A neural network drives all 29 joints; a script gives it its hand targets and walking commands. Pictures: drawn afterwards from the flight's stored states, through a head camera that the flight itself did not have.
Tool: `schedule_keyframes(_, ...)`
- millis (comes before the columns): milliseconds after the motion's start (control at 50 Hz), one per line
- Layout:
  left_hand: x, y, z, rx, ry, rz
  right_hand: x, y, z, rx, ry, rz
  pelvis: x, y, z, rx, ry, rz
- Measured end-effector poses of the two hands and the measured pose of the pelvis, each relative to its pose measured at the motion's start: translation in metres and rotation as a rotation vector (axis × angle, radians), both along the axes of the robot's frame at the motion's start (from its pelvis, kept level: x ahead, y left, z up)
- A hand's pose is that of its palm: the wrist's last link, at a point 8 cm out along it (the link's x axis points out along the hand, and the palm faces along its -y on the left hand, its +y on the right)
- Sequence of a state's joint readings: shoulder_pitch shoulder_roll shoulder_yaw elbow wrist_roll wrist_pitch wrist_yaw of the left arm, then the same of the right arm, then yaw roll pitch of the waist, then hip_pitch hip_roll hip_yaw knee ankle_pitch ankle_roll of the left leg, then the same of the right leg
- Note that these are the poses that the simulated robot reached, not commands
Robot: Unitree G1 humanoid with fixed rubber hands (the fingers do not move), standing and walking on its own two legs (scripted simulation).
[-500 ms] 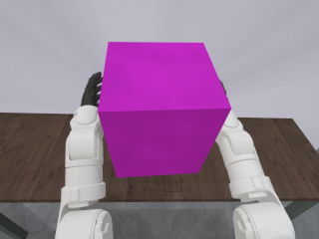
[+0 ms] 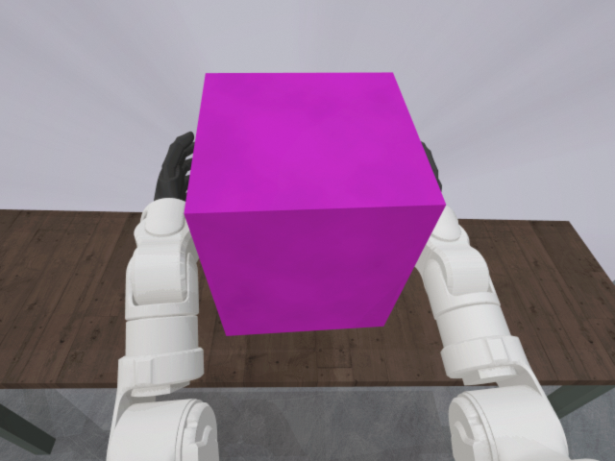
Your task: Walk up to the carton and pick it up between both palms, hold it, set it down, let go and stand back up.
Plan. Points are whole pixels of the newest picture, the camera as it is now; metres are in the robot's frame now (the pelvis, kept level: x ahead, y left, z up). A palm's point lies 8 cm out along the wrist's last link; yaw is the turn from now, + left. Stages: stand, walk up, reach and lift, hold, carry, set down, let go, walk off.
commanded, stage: hold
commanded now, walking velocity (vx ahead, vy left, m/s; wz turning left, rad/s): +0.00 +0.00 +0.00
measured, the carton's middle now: (303, 213) +0.36 +0.01 +0.16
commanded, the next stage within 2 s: none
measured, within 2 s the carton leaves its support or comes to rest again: neither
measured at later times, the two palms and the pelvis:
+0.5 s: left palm (170, 202) +0.35 +0.16 +0.18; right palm (426, 203) +0.36 -0.14 +0.17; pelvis -0.01 +0.00 +0.00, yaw +0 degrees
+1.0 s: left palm (173, 201) +0.36 +0.16 +0.18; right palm (423, 203) +0.36 -0.14 +0.17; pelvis +0.00 +0.00 +0.00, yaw +0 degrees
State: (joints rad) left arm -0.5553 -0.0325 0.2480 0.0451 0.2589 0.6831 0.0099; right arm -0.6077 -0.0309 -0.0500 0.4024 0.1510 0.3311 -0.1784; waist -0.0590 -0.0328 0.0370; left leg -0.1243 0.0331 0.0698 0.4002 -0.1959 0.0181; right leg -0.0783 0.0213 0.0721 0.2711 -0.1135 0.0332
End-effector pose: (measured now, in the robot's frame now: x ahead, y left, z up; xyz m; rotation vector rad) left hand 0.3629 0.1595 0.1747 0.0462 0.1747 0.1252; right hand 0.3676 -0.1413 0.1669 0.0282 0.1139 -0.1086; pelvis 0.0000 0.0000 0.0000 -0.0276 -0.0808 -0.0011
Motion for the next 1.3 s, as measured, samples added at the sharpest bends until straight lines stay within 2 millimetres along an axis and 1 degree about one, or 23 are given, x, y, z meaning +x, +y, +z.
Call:
schedule_keyframes(220,-0.004,0.001,0.002,-0.001,-0.007,0.000,-0.003,0.001,0.006,-0.001,-0.008,0.002,-0.001,0.000,0.000,0.000,-0.002,0.000)
schedule_keyframes(560,-0.013,0.001,0.008,-0.003,-0.017,0.001,-0.011,0.001,0.008,-0.001,-0.017,0.011,-0.007,0.000,0.000,0.000,-0.009,0.000)
schedule_keyframes(700,-0.012,0.001,0.004,-0.002,0.003,0.003,-0.009,0.001,-0.002,0.001,0.007,0.016,-0.006,0.000,0.000,0.000,-0.009,0.000)
schedule_keyframes(1000,-0.006,0.000,0.003,0.002,-0.004,0.004,-0.004,0.000,0.001,0.000,-0.005,0.007,-0.002,0.000,0.000,0.000,-0.003,0.000)
schedule_keyframes(1300,-0.007,0.000,0.004,0.001,-0.006,0.002,-0.005,0.000,0.004,-0.001,-0.009,0.004,-0.003,0.000,0.000,0.000,-0.005,0.000)
